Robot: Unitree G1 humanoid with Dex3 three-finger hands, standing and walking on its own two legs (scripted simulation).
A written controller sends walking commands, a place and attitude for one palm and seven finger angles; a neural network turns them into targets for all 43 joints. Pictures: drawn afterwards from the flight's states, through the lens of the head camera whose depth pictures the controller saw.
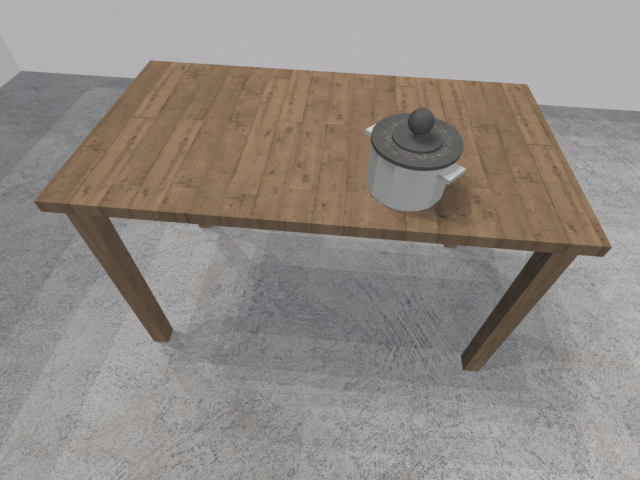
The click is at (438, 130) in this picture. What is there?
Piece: lid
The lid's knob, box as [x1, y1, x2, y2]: [408, 108, 434, 134]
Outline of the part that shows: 418,108 410,114 408,119 408,125 414,133 423,134 432,127 434,119 432,113 425,108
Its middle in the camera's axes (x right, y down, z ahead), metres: +0.19 -0.22 +0.72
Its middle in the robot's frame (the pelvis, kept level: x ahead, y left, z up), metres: +0.71 -0.15 +0.07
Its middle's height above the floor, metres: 0.85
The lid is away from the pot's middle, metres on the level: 0.00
